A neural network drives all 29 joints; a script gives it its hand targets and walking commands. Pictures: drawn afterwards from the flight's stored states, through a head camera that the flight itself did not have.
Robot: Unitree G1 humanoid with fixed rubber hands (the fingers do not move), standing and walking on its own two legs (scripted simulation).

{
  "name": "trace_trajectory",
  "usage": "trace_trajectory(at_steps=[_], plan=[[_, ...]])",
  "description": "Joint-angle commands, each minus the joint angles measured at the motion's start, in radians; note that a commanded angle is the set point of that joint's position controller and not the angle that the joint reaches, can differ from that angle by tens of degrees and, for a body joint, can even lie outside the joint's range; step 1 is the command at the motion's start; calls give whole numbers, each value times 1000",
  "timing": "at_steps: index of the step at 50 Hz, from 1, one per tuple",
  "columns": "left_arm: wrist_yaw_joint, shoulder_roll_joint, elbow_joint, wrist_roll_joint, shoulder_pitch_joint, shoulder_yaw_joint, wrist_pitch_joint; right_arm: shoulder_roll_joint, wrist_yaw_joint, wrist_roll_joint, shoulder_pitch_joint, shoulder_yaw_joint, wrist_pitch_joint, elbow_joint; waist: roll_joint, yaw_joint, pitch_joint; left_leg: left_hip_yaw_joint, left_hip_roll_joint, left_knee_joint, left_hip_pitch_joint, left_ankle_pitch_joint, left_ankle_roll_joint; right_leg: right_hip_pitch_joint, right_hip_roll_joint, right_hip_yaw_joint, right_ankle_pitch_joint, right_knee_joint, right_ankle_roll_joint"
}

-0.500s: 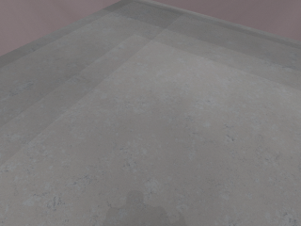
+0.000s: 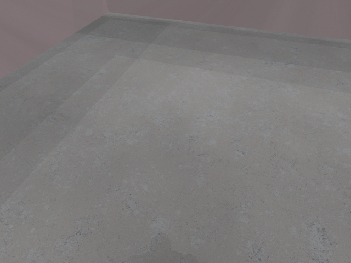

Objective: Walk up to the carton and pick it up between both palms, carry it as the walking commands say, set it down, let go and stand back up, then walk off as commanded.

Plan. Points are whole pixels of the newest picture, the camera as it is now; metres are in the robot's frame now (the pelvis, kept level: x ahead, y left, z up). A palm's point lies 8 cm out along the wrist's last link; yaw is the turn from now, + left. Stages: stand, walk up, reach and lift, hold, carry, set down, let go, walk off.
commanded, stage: walk off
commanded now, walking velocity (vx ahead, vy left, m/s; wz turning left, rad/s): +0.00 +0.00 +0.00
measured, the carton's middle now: out of the picture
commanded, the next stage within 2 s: stand in 2.00 s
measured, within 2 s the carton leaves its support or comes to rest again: rests again in 1.98 s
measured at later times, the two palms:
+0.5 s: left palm out of the picture -0.02 +0.34 -0.13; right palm out of the picture +0.03 -0.19 -0.13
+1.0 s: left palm out of the picture -0.10 +0.43 -0.13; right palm out of the picture +0.11 -0.05 -0.15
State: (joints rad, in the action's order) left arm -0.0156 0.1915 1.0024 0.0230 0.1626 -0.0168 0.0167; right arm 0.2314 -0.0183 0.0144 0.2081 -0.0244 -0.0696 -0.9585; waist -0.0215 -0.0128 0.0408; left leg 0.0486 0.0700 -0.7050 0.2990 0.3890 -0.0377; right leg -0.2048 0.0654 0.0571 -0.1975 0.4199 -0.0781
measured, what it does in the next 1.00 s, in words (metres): steps to the left, turning left: left foot, then left foot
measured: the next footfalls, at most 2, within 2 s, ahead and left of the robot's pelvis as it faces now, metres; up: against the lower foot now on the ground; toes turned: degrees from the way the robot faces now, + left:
left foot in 0.06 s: +0.03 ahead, +0.12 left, +0.00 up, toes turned +5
left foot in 0.60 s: -0.01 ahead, +0.25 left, +0.00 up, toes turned +18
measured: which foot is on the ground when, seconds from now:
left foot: up 0.00-0.04, down 0.06-0.28, up 0.30-0.58, down 0.60-0.94, up 0.96-1.00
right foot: down 0.00-0.60, up 0.62-0.94, down 0.96-1.00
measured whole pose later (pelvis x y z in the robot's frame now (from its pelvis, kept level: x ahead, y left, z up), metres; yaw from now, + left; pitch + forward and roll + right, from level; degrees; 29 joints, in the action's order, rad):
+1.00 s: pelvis -0.06 +0.16 -0.01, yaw +24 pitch +1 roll -1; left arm -0.08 0.20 1.01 0.01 0.15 -0.04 0.01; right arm 0.26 0.01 0.02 0.20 -0.07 -0.09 -0.91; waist -0.08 0.00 0.06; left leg -0.04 -0.09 -0.83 0.45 0.36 0.02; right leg -0.25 -0.02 0.08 -0.32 0.57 -0.01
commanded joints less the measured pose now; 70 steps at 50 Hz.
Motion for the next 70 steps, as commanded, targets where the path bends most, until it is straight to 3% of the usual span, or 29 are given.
trace_trajectory(at_steps=[1, 4, 6, 12, 15, 17, 21, 26, 28, 29, 30, 32, 33, 38, 41, 45, 46, 48, 49, 50, 52, 53, 55, 57, 63, 64, 66, 68, 70], plan=[[1, 175, -29, -13, -3, -24, -5, 55, -10, 5, 104, 0, 27, -5, 87, -28, -41, -6, -1, 265, -176, -202, 22, -63, -278, -226, 93, -139, -52], [-2, 95, 7, -32, 75, -16, -3, 129, -7, 15, 101, -6, 54, -27, -127, 21, -19, -197, 154, 422, -137, -262, 73, -41, -120, -131, -13, -68, 26], [2, 76, 4, -16, 38, -13, -3, 124, -11, -5, 9, 1, 64, -33, -154, 55, 46, -163, 133, 438, -34, -205, 83, 44, -108, -128, 62, -121, 36], [-19, 206, 8, -1, 19, -53, -33, 93, -21, -25, 70, -11, 53, -58, -37, 42, 24, -93, 31, 305, -18, -192, 47, 46, -250, -199, -43, -133, 25], [-47, 253, 15, 15, 64, -72, -25, 103, -12, -3, 51, -43, 25, -17, 187, 63, 2, -29, -23, -126, 119, 28, 26, 62, -454, -358, -143, -232, -100], [-62, 236, 12, 21, 61, -77, -24, 73, 2, 8, 47, -42, 13, -2, 138, 58, -15, -96, 44, -318, 245, 84, 22, 82, -543, -346, -41, -219, -156], [-62, 188, -9, 8, -40, -74, -28, 64, 24, 2, 53, -52, 6, 9, 151, 24, -31, -61, 44, -201, 149, 47, -3, -17, -410, -129, 63, -147, -70], [-48, 296, 18, 19, -16, -116, 2, 7, 44, 1, 121, -40, -9, 30, 241, 19, -64, 74, -6, 46, 29, -29, -17, -11, -439, -41, 47, -32, -30], [-37, 285, 3, 9, -41, -113, 7, 97, 49, 10, 206, -69, -10, 12, 110, -46, -76, 48, -19, 175, -131, -147, 3, -124, -387, 22, -16, 138, 53], [-24, 219, -7, 1, -10, -97, 16, 148, 48, 26, 189, -81, -5, 21, -172, -50, -45, -137, 65, 378, -129, -170, 40, -230, -271, 118, -233, 365, 107], [-26, 130, -52, 5, -22, -80, 32, 276, 47, 29, 141, -97, 3, 67, -429, -31, -4, -511, 263, 491, -75, -311, 151, -433, -106, 91, -507, 626, 158], [-42, 104, -71, -15, -91, -74, 51, 256, 37, 34, 50, -90, 10, 88, -276, -26, 27, -369, 241, 531, 125, -45, 246, -341, -163, -32, -352, 792, 119], [-32, 177, -59, -24, -66, -80, 44, 242, 34, 26, 11, -99, 13, 102, -155, 2, 24, -285, 153, 472, 98, -86, 214, -325, -176, -45, -262, 765, 118], [-32, 153, -33, -14, -33, -64, 7, 206, 20, 21, 84, -88, 36, 85, -93, -1, -135, -250, 115, 270, -200, -650, 198, -347, -153, -28, -224, 611, 73], [-45, 154, -58, -37, -63, -59, -5, 162, 18, 15, 132, -74, 32, 75, -105, -25, -127, -325, 122, 267, -184, -671, 225, -283, -120, -35, -257, 418, 81], [-70, 125, 4, -51, 125, -41, -1, 156, 21, 11, 35, -65, 5, 101, -110, 47, -143, -369, 70, 222, -90, -605, 198, -16, -80, -29, -171, 139, 62], [-70, 153, 24, -48, 194, -51, -9, 130, 21, -1, -12, -61, 1, 125, -48, 90, -144, -322, 20, 161, 54, -476, 142, 137, -147, -78, -46, -24, 45], [-82, 323, 13, 3, 137, -91, -9, 100, 22, 11, -70, -63, 0, 168, 351, 85, -82, -97, -124, -350, 411, 106, 5, 222, -654, -474, 264, -219, -144], [-91, 287, -6, 10, 81, -85, 0, 122, 27, 32, -53, -70, -1, 160, 152, 36, -36, -175, -58, -502, 368, 88, 23, 135, -626, -402, 379, -175, -160], [-100, 287, -32, 11, 11, -91, 2, 122, 42, 27, 8, -70, -13, 160, 194, 6, 5, -164, -29, -533, 369, 91, 10, 43, -654, -365, 311, -171, -169], [-82, 232, -72, 5, -92, -86, -16, 198, 71, 28, -49, -90, -23, 166, 214, -32, 72, -182, 24, -512, 349, 31, -22, -14, -536, -234, 257, -144, -112], [-72, 213, -69, 0, -75, -77, -20, 180, 83, 22, -53, -87, -26, 152, 127, -22, 33, -130, 6, -445, 326, -29, -44, 34, -444, -114, 291, -125, -67], [-58, 253, -44, 1, 4, -96, -17, 116, 91, -7, -53, -68, -16, 156, 181, 18, -26, -47, -4, -314, 270, -37, -64, 89, -393, -5, 340, -105, -25], [-43, 279, -24, 5, 64, -110, -15, 72, 103, -18, -121, -50, -9, 183, 225, 68, -42, -18, 6, -169, 216, -37, -76, 109, -405, -1, 325, -76, -46], [-7, 333, -28, -29, 69, -132, -12, 63, 63, 6, -36, -66, 7, 161, 268, 30, -107, 116, -47, 190, -3, -166, -50, 118, -430, 74, 368, 99, 33], [-5, 307, -24, -17, 86, -132, -10, 95, 55, 18, 35, -75, 19, 121, 138, 0, -122, 81, -47, 264, -119, -247, -38, 35, -400, 110, 297, 229, 71], [-5, 145, -99, 9, 32, -97, 12, 367, 56, 35, 141, -123, 41, 122, -401, -80, -149, -464, 300, 341, -362, -969, 159, -458, -154, 99, -573, 700, 165], [-28, 131, -112, -9, -40, -99, 36, 312, 47, 24, 100, -100, 46, 106, -210, -76, -116, -311, 255, 370, -207, -720, 247, -391, -204, -43, -411, 804, 132], [-22, 192, -83, -11, -10, -102, 31, 280, 39, 8, 18, -100, 43, 121, -167, -29, -120, -195, 146, 310, -209, -617, 180, -410, -219, -41, -301, 765, 113]])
